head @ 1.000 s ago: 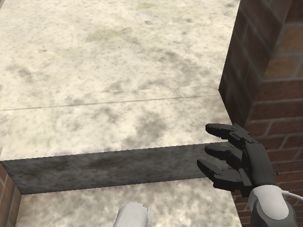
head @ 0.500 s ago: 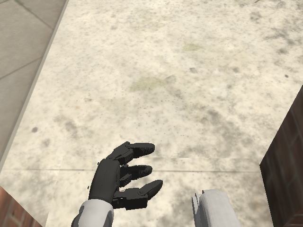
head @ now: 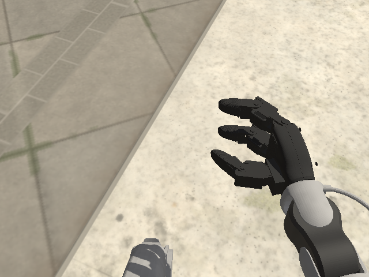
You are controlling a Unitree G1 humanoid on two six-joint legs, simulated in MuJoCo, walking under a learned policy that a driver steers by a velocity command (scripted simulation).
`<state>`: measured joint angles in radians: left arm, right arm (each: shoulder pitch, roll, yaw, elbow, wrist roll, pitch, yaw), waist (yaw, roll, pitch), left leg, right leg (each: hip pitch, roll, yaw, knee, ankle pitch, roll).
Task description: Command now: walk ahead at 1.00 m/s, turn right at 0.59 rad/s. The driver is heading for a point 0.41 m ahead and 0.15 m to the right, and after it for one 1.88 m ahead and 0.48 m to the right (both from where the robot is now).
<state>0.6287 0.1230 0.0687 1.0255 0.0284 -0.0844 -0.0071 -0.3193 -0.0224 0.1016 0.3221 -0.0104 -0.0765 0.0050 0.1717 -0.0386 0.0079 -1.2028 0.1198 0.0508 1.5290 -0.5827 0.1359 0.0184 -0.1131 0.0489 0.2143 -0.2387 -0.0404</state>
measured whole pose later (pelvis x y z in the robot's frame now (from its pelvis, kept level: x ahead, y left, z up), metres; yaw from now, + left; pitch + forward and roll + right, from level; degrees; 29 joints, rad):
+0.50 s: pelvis +0.38 -0.01 +0.16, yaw -17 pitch -5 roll +3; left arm 0.39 0.39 0.13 0.80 0.04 -0.04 -0.06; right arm 0.18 -0.24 -0.04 0.82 -0.11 -0.04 0.02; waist 0.14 -0.05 0.01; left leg 0.02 0.10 0.26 1.12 -0.41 -0.06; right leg -0.42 0.05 -0.09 0.70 -0.10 -0.18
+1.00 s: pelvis +0.57 -0.02 +0.17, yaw -30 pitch +2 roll +1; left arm 0.17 0.25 0.07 0.66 0.01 0.00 0.03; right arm 0.20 -0.23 -0.07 0.69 0.00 -0.01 -0.02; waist -0.04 0.03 0.00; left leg -0.47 -0.09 -0.15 0.49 -0.06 0.00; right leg -0.50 0.10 0.10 1.08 -0.50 0.03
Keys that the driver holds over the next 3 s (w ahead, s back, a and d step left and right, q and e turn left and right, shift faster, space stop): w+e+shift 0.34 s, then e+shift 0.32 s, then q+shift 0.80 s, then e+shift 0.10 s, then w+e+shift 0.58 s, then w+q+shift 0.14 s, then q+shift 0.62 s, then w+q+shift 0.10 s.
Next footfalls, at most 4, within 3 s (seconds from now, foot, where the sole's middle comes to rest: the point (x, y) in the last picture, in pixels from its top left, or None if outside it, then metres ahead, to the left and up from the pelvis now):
0.48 right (243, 230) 0.52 -0.08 -0.59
0.84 left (229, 159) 0.77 0.00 -0.59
1.12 right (275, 214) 0.59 -0.17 -0.59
1.56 left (190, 181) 0.66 0.12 -0.59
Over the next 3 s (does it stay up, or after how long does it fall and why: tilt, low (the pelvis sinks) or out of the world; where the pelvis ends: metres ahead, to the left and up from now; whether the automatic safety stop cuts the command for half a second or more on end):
stays up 1.22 -0.49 0.18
